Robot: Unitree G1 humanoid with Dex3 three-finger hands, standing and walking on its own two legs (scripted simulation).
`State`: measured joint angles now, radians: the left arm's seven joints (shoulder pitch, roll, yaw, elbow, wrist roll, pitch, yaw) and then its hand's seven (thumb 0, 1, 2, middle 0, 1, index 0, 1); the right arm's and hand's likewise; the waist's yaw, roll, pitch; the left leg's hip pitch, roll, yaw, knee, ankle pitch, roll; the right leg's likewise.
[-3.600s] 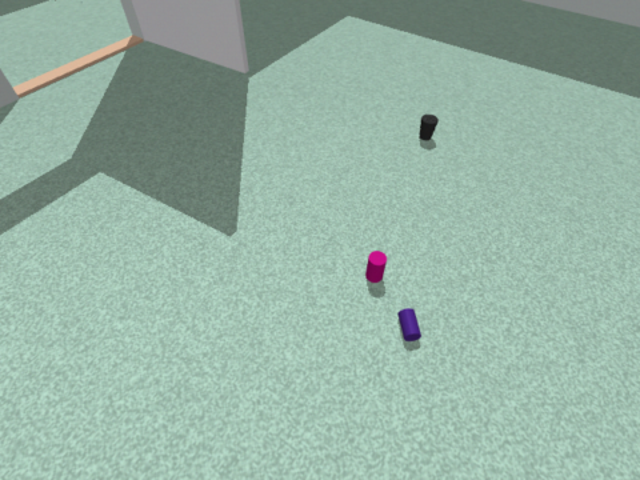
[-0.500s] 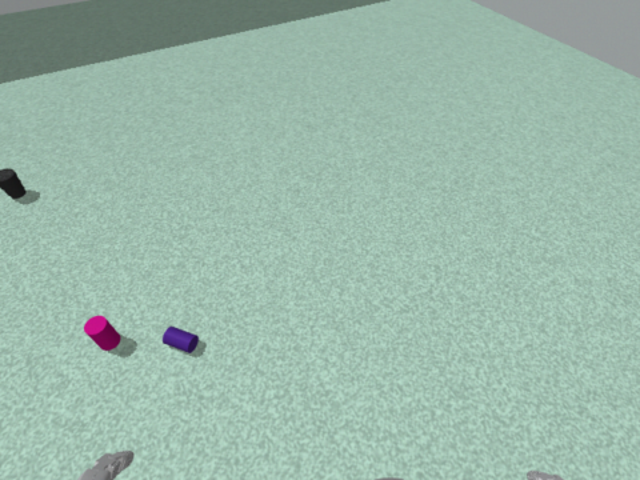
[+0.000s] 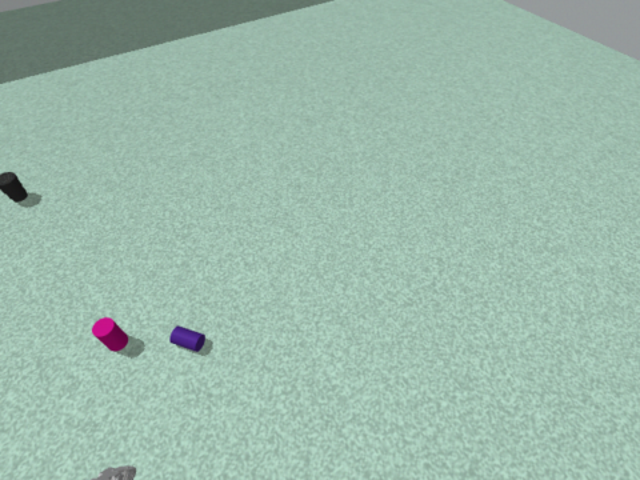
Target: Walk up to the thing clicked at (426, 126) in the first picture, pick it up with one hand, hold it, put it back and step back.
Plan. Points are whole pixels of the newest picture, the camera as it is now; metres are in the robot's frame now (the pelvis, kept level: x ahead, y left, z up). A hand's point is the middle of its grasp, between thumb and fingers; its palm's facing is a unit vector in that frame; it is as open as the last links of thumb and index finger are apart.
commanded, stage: stand
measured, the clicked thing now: (12, 188) +1.30 +1.38 -0.72
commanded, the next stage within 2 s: none
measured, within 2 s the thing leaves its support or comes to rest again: neither
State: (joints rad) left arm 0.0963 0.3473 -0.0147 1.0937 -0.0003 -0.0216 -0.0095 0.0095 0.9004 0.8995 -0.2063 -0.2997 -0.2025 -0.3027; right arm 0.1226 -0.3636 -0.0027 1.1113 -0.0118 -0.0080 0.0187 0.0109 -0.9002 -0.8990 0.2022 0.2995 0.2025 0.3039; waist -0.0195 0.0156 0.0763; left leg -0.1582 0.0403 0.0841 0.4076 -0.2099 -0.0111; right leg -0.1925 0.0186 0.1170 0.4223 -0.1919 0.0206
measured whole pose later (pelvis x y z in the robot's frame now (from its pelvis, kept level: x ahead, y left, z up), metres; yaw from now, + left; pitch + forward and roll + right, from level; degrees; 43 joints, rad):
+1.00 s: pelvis +0.01 +0.01 +0.01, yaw +2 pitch -2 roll +0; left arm 0.11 0.34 -0.01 1.13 0.01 -0.02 0.00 0.01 0.90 0.90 -0.21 -0.30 -0.20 -0.30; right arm 0.10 -0.35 -0.01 1.13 -0.01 -0.01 0.01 0.01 -0.90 -0.90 0.20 0.30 0.20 0.30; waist -0.01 0.00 0.05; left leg -0.12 0.02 0.05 0.33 -0.18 0.00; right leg -0.12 -0.01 0.08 0.32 -0.17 0.03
